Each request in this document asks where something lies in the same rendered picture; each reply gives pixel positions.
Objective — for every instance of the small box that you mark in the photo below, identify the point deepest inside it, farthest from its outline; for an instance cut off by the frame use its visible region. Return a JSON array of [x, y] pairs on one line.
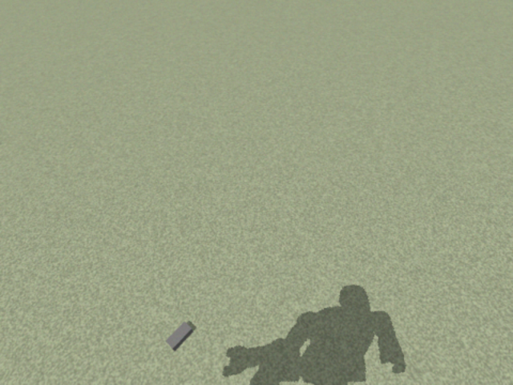
[[179, 336]]

